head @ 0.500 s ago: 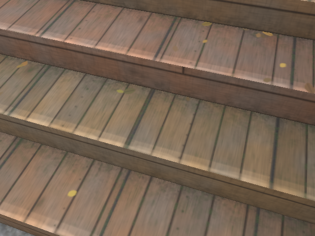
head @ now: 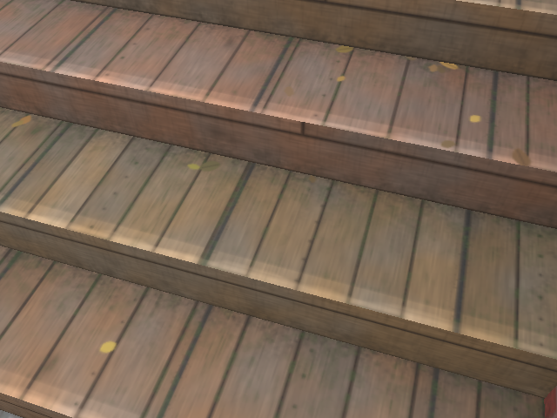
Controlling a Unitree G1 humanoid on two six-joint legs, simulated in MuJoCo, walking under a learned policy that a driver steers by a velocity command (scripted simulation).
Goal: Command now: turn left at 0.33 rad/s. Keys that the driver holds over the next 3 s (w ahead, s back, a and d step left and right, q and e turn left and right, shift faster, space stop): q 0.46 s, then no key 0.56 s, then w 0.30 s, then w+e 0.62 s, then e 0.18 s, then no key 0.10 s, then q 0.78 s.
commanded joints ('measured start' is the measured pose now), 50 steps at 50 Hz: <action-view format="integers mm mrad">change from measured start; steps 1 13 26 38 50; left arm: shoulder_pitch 27 -70 -68 -42 36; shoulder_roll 194 183 157 211 183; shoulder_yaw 79 88 76 75 52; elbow -72 -82 -41 -37 17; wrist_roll -4 -37 -39 -3 -3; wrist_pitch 15 34 25 -19 -26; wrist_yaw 27 42 30 13 -19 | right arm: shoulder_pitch -38 8 -48 -63 -7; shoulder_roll -118 -215 -187 -169 -130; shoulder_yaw -40 -59 -57 -53 -40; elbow -116 -186 -206 -206 -140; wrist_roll -10 -34 -17 -30 -30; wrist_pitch -3 -60 -6 -13 -4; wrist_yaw -6 6 -20 -1 3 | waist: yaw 33 7 -1 9 28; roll -80 26 158 -172 0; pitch -62 -143 -114 -51 -115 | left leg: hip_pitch -84 227 119 -90 226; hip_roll -5 265 119 -63 30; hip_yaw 7 -373 -363 -104 -63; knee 107 -238 -305 226 -166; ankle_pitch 252 573 80 -195 284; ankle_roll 50 336 236 -16 43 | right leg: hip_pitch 47 -449 -204 32 42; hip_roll -239 -31 18 -316 -65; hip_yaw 187 193 178 448 154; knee -143 718 167 -292 -165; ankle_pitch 365 -231 -31 363 191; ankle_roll -106 116 123 -196 63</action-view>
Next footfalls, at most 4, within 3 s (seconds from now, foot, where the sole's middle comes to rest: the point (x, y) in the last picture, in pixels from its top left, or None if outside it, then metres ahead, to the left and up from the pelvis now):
0.66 right None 0.05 -0.07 -0.76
0.94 left None -0.06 0.18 -0.76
1.60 left None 0.15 0.26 -0.76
2.12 right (297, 413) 0.45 -0.01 -0.60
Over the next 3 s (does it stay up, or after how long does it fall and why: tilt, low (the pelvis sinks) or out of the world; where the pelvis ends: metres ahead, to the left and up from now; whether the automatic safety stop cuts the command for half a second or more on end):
stays up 0.52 0.10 0.16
